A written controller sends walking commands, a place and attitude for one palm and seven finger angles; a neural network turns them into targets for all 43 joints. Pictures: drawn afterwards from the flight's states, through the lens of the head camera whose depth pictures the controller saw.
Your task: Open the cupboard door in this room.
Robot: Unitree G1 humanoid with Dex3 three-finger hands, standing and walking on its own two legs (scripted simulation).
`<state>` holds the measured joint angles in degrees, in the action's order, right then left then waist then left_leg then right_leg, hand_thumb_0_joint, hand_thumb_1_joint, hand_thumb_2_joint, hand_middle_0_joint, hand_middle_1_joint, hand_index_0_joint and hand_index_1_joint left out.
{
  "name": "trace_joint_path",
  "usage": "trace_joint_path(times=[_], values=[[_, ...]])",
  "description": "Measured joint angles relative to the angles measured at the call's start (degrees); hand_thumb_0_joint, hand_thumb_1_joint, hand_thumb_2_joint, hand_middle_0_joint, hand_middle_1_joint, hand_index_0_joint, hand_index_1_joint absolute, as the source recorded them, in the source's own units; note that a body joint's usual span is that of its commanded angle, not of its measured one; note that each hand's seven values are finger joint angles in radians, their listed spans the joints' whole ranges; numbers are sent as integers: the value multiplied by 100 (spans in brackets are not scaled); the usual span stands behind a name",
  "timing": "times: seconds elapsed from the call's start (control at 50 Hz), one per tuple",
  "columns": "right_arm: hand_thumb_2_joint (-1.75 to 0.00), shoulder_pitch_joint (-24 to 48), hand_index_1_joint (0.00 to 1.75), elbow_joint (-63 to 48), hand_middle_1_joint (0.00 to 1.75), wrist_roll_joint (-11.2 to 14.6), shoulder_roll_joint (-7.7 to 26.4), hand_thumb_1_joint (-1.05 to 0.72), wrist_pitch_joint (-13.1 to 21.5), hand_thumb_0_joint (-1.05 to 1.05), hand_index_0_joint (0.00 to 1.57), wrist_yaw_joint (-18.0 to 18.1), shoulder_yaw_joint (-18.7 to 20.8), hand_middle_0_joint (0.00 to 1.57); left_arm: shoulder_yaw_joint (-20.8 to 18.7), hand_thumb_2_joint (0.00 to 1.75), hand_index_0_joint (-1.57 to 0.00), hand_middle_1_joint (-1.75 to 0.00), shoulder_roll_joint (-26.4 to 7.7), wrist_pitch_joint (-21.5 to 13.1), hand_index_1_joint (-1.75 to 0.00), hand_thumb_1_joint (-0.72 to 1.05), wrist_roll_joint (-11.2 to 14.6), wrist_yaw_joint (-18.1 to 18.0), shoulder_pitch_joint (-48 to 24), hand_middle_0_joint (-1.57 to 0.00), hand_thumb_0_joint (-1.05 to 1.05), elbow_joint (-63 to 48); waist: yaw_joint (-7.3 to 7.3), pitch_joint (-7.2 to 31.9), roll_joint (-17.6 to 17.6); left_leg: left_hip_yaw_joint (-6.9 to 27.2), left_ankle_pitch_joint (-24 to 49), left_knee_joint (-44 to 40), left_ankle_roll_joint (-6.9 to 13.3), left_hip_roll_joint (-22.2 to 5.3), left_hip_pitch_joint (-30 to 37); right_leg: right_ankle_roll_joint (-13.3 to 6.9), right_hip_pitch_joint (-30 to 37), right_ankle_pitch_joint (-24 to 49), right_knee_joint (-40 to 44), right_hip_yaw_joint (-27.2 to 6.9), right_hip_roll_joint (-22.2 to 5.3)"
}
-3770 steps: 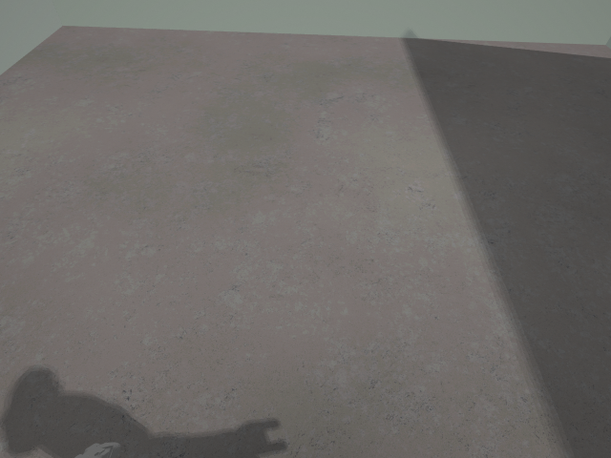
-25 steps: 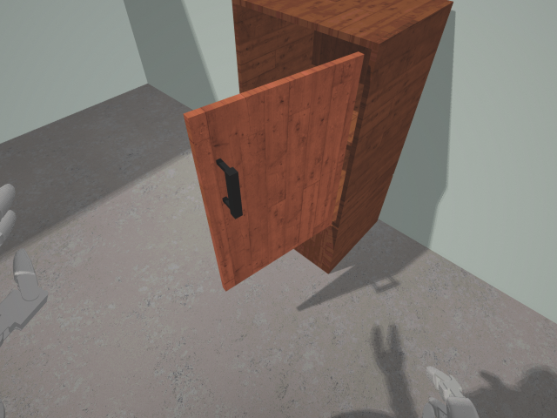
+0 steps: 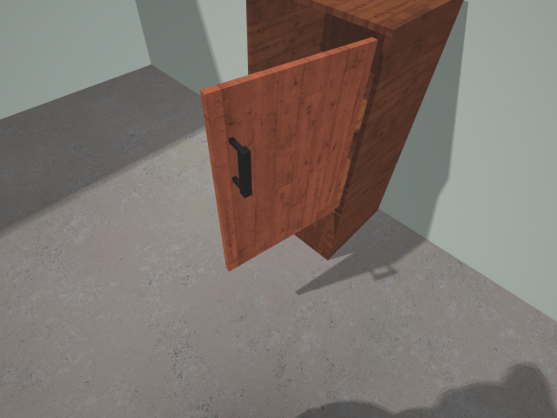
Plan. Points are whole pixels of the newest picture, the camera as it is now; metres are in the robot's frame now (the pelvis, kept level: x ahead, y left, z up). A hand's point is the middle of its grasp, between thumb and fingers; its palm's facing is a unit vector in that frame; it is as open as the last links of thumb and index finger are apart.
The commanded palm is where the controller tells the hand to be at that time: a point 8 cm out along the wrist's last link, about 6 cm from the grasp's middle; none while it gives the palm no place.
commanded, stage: let the arm hang, fingers relaxed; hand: left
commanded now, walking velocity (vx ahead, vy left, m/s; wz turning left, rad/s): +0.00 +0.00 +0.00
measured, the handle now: (240, 167) +0.58 +0.10 -0.01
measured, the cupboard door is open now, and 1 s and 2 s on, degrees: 79 79 79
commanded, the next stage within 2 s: look to check the result in 0.78 s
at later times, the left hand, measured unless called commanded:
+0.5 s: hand out of the picture -0.01 +0.18 -0.17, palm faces +0.06 -0.98 -0.17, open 7.4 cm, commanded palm none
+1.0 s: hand out of the picture +0.02 +0.17 -0.17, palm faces +0.04 -0.98 -0.18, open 7.4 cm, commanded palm none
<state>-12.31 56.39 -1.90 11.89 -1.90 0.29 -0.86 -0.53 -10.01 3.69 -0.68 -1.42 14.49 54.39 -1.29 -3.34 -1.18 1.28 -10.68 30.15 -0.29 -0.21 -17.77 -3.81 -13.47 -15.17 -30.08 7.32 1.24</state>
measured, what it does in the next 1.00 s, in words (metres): stands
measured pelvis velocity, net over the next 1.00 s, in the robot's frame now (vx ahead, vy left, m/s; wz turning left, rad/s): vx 0.03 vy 0.01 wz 0.00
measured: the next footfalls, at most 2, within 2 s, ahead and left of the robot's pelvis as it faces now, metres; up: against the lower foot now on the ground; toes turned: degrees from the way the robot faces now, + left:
none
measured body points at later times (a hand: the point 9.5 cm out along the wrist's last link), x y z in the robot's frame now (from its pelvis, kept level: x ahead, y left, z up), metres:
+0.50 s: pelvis +0.00 +0.02 +0.01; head +0.02 +0.02 +0.46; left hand -0.01 +0.23 -0.16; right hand -0.02 -0.17 -0.16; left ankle +0.06 +0.12 -0.73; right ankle +0.02 -0.08 -0.73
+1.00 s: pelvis +0.03 +0.01 +0.01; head +0.04 +0.00 +0.46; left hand +0.02 +0.23 -0.15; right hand +0.02 -0.20 -0.16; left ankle +0.06 +0.12 -0.73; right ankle +0.02 -0.08 -0.73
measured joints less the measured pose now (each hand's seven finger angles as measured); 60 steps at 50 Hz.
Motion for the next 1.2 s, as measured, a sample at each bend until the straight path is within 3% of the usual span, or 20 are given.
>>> trace_joint_path(times=[0.12,0.28,0.46,0.76,1.2], values=[[-90,-518,30,653,30,25,-328,-90,-80,1,20,74,22,20,-19,90,-20,-30,-34,-136,-30,97,37,60,408,-20,0,861,139,-190,34,77,173,-253,9,-20,49,-2,148,243,427,71,48],[-90,-812,30,925,30,43,-582,-90,-39,1,20,127,86,20,-55,90,-20,-30,80,-169,-30,92,48,3,679,-20,0,1306,100,-142,157,25,154,-266,84,44,77,68,157,223,412,26,-21],[-90,-623,30,865,30,34,-748,-90,68,0,20,146,91,20,-68,90,-20,-30,272,-277,-30,91,35,-29,333,-20,0,1126,98,51,147,-47,212,-435,153,161,173,148,136,172,342,-39,-150],[-90,-348,30,849,30,39,-465,-91,148,1,20,159,114,20,-52,90,-20,-30,228,-351,-30,92,42,-38,92,-20,0,1067,66,83,155,-68,180,-595,131,172,404,149,338,118,457,-68,-155],[-90,-188,30,1014,30,58,-397,-91,153,1,20,186,46,20,25,90,-20,-30,306,-378,-30,90,72,-41,77,-20,0,1186,94,-30,196,-53,97,-750,23,80,677,62,629,68,675,-69,-49]])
